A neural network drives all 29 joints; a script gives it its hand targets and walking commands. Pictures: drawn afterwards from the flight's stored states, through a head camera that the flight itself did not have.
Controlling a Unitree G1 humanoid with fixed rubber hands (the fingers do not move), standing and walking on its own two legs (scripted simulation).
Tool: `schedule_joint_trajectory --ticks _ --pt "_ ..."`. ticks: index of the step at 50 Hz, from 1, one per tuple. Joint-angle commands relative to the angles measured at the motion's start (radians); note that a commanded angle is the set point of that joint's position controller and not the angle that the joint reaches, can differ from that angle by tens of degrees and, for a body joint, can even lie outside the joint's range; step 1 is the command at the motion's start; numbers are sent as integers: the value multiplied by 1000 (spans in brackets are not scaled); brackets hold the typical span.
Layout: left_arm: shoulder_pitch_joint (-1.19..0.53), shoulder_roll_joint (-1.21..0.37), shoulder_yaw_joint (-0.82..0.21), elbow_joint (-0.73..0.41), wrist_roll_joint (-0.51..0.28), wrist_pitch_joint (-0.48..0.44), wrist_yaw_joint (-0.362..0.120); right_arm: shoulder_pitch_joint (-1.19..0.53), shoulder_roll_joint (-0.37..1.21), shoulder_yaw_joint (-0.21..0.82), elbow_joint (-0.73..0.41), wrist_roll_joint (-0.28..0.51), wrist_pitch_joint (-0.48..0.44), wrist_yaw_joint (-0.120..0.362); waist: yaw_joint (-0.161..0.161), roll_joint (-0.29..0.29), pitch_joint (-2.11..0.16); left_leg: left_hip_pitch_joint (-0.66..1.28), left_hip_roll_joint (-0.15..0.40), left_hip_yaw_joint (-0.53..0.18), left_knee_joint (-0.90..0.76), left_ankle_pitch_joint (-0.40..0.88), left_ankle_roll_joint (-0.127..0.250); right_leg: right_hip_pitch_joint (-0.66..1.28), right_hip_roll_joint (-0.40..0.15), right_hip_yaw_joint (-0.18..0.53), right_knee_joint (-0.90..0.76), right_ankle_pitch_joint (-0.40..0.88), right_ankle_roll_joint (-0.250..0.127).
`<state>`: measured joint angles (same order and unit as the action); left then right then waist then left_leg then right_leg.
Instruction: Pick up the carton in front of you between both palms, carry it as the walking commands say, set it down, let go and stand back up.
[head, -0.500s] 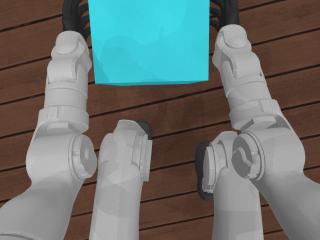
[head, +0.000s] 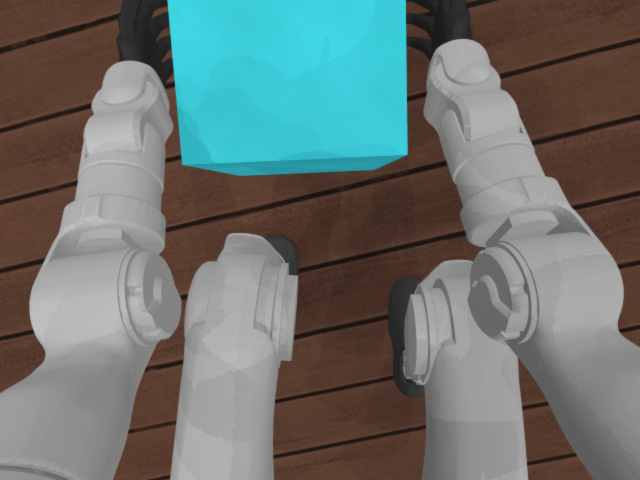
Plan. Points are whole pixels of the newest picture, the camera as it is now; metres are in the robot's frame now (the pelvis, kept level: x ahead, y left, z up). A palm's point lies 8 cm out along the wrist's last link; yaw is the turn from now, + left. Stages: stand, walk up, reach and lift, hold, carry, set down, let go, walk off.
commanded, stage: set down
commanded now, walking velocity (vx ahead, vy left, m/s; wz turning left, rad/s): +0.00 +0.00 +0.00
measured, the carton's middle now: (298, 84) +0.49 +0.12 -0.24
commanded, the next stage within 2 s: let go in 1.76 s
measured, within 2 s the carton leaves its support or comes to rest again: neither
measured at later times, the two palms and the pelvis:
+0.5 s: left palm (142, 72) +0.47 +0.28 -0.17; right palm (452, 46) +0.53 -0.04 -0.17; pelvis -0.01 +0.01 +0.00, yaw +0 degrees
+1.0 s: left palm (52, 48) +0.47 +0.32 -0.09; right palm (503, 1) +0.54 -0.05 -0.09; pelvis +0.00 +0.01 +0.04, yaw +1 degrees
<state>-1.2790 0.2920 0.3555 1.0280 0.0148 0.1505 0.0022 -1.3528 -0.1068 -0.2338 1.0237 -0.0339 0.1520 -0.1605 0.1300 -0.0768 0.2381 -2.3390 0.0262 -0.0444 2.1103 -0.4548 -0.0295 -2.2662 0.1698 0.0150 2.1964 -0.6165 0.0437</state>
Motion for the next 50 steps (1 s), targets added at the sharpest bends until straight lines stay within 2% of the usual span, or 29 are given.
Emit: schedule_joint_trajectory --ticks 1,5,12,19,21,22,23,24,25,27,30,34,40,44,46,50 --pt "-539 -733 -280 -73 -55 -17 -249 -484 758 252 -62 27 -33 218 64 -41 -923 543 -83 88 -109 225 34 271 37 -60 -220 160 -35" --pt "-528 -698 -266 -42 -47 -23 -243 -455 711 214 -26 -2 -35 222 45 -29 -867 529 -84 75 -115 204 35 240 33 -62 -217 137 -39" --pt "-490 -617 -219 20 -20 -31 -226 -409 619 154 32 -52 -38 231 17 -40 -766 494 -85 52 -125 146 41 189 21 -60 -219 91 -43" --pt "-454 -503 -161 74 -6 -58 -193 -391 496 119 45 -70 -53 215 12 -39 -753 509 -75 48 -121 135 35 213 5 -59 -212 82 -30" --pt "-398 -342 -107 106 -6 -82 -152 -353 336 100 42 -69 -67 180 17 -30 -767 534 -63 51 -118 144 23 245 -9 -60 -211 85 -19" --pt "-345 -195 -62 130 -6 -102 -115 -318 190 86 40 -62 -77 147 24 -22 -776 551 -53 51 -118 147 15 267 -22 -60 -211 87 -11" --pt "-261 14 -6 157 -6 -128 -61 -265 -21 63 40 -47 -88 101 32 -15 -786 572 -39 49 -120 151 9 291 -38 -61 -212 90 -2" --pt "-209 171 14 163 -22 -154 -12 -228 -172 65 29 -15 -97 58 39 -10 -802 598 -27 45 -124 160 5 316 -53 -58 -218 92 8" --pt "-209 223 6 160 -53 -172 16 -227 -216 78 23 21 -100 35 45 -2 -811 617 -21 43 -126 172 6 329 -59 -49 -221 94 13" --pt "-238 268 -24 163 -114 -199 35 -260 -226 125 13 91 -108 23 59 -17 -841 625 -10 39 -120 210 15 340 -68 -38 -210 114 16" --pt "-277 294 -65 126 -172 -221 30 -314 -209 202 -45 178 -118 32 77 -39 -894 637 1 35 -108 276 25 358 -80 -24 -193 171 20" --pt "-273 302 -100 54 -220 -224 14 -306 -207 246 -127 232 -114 42 86 -31 -1012 726 6 41 -102 352 22 412 -85 -35 -179 218 23" --pt "-159 303 -89 -71 -233 -182 9 -191 -233 190 -233 185 -84 13 72 -3 -1242 938 -7 64 -136 388 4 477 -70 -96 -209 190 22" --pt "-103 276 -90 -207 -215 -125 14 -146 -224 138 -353 140 -41 -13 52 37 -1395 1060 -31 93 -198 362 -7 533 -45 -124 -270 159 8" --pt "-85 254 -82 -245 -191 -94 16 -116 -216 105 -355 113 -16 -16 41 59 -1351 1041 -42 105 -241 312 -9 511 -37 -129 -309 119 0" --pt "-56 196 -61 -245 -141 -71 11 -59 -189 51 -272 74 -3 -1 20 99 -1161 935 -47 108 -312 227 -21 415 -36 -123 -378 57 -9"
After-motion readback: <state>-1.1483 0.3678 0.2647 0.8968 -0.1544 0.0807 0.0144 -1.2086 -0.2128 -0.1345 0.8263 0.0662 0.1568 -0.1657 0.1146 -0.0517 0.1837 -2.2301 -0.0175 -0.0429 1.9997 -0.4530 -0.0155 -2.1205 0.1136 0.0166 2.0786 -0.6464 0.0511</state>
